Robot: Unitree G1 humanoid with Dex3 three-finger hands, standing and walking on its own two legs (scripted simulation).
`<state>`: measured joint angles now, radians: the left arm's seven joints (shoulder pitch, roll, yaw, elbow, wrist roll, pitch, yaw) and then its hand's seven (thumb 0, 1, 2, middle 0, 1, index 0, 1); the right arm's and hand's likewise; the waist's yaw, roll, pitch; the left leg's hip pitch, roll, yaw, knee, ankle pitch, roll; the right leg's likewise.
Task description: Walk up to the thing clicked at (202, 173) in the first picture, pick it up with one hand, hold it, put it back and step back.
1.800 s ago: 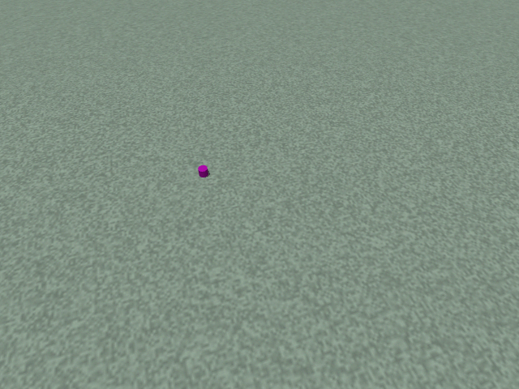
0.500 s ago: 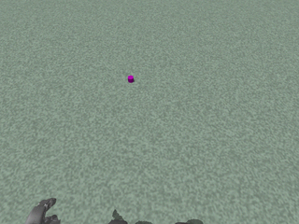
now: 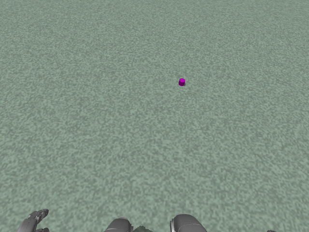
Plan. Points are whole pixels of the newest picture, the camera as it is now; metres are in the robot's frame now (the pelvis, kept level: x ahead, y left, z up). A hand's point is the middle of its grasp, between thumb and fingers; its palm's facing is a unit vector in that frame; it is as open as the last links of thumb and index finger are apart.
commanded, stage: walk up
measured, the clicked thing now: (181, 82) +1.29 -0.33 -0.73
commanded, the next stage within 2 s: stand in 1.72 s
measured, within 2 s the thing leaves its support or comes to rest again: neither
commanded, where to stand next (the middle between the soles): +0.07 +0.00 m, yaw +24 degrees
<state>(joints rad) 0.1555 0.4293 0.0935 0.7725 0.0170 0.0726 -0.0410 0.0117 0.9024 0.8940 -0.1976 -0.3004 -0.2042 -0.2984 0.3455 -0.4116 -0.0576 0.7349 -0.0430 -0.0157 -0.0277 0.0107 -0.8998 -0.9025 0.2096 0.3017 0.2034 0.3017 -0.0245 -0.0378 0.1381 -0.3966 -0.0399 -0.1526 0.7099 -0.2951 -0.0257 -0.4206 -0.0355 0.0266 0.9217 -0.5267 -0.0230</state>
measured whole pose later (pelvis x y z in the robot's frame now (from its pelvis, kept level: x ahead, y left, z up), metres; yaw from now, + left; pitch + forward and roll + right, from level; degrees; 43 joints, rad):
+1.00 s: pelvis -0.01 -0.03 +0.01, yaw +26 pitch -2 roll +1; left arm 0.26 0.39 0.04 0.84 0.04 -0.04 -0.01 0.01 0.90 0.89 -0.20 -0.30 -0.21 -0.30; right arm 0.23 -0.42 -0.05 0.84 -0.01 0.02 0.02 0.01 -0.90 -0.90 0.21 0.30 0.20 0.30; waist 0.03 0.03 0.10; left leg -0.39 -0.03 -0.04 0.90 -0.50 0.02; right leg -0.31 -0.11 -0.07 0.66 -0.31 0.01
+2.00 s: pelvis +0.00 -0.01 +0.03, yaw +27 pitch -2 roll +0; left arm 0.08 0.37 0.00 1.15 0.00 -0.02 -0.01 0.01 0.90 0.89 -0.20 -0.30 -0.21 -0.30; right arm 0.07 -0.34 0.00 1.15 -0.01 0.00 0.02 0.01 -0.91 -0.90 0.21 0.30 0.20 0.30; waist 0.00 -0.01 0.07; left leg -0.14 0.01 -0.04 0.35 -0.18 -0.02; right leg -0.14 -0.04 -0.03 0.34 -0.17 0.03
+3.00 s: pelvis +0.02 -0.02 +0.03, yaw +27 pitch -1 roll +0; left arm 0.11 0.36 0.00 1.14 0.01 -0.01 -0.01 0.01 0.90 0.89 -0.20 -0.30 -0.21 -0.30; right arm 0.10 -0.35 0.00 1.15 -0.01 0.00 0.01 0.01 -0.91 -0.90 0.20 0.30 0.20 0.30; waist 0.00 0.00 0.05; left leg -0.11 0.03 -0.03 0.32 -0.18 -0.04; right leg -0.12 -0.02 -0.03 0.32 -0.18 0.01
